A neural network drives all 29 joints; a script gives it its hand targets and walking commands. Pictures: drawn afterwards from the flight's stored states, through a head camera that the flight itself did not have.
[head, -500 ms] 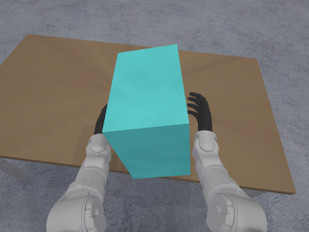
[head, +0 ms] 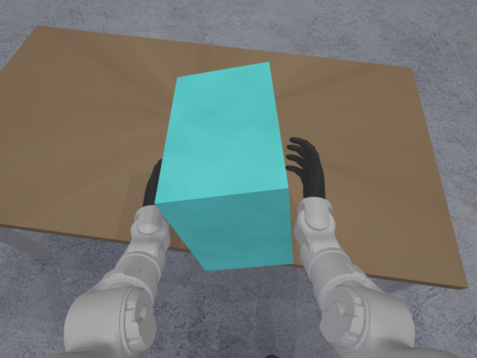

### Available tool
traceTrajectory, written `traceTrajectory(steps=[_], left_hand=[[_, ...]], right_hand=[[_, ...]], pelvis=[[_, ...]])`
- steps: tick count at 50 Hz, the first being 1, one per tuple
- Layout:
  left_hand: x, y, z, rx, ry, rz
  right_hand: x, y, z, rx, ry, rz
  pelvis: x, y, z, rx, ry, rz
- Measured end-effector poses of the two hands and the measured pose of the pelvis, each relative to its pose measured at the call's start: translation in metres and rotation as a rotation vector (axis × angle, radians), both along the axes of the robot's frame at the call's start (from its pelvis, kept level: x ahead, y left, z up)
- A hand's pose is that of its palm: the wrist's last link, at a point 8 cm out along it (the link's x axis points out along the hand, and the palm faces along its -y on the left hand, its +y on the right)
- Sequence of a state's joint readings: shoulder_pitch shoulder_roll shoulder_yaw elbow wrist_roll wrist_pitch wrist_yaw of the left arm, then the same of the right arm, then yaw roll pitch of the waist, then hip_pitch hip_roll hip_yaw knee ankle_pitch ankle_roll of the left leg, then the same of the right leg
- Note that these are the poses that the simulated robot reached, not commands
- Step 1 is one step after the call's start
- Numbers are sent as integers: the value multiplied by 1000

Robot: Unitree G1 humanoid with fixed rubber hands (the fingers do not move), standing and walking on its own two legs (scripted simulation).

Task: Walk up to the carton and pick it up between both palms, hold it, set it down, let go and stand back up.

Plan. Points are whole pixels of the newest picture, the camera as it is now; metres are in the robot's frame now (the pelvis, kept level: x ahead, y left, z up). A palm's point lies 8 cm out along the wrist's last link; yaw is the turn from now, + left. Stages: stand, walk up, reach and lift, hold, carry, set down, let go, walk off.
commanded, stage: set down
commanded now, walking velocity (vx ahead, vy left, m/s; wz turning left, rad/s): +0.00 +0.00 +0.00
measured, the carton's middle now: (235, 171) +0.47 +0.02 -0.05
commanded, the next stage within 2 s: none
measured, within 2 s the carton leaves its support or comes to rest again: rests again in 0.72 s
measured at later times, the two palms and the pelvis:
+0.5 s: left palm (167, 195) +0.40 +0.15 -0.03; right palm (318, 200) +0.39 -0.13 -0.02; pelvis -0.02 +0.00 -0.01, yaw +0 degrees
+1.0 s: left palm (165, 197) +0.40 +0.16 -0.04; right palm (313, 202) +0.39 -0.12 -0.03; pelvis -0.02 +0.00 -0.03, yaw -1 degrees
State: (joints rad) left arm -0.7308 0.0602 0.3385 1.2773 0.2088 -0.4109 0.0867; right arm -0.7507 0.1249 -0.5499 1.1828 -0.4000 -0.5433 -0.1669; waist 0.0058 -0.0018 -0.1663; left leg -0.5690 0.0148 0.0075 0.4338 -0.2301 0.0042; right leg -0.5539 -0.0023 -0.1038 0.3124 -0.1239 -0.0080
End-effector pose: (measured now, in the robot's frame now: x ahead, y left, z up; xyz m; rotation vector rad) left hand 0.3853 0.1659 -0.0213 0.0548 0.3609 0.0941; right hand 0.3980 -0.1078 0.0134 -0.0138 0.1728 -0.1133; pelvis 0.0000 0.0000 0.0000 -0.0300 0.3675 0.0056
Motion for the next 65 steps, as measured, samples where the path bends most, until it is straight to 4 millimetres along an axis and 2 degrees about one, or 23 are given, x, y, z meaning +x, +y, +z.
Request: traceTrajectory(steps=[11,26,38,65], left_hand=[[3,-10,-2,-24,-9,0],[14,-16,-6,-40,-34,-14],[18,-12,-15,-55,-70,-6],[14,-9,-25,-63,-75,-14]], right_hand=[[-3,-11,-8,17,23,-26],[-8,-20,-36,38,74,-62],[-2,-16,-42,34,46,-40],[-9,-15,-52,55,48,-33]], pelvis=[[-11,-2,-5,1,28,-6],[-15,-4,-13,9,67,-13],[-14,-3,-20,-3,105,-13],[-26,11,-33,-13,126,-31]])
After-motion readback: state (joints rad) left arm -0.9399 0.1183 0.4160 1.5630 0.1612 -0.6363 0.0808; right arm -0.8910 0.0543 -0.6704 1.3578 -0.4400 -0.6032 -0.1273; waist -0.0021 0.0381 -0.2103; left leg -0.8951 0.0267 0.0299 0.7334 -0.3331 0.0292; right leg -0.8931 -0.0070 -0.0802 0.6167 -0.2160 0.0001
